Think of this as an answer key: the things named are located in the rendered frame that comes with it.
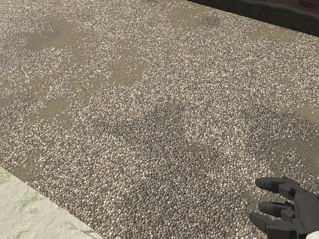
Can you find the right robot hand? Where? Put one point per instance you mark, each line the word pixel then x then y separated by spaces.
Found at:
pixel 298 220

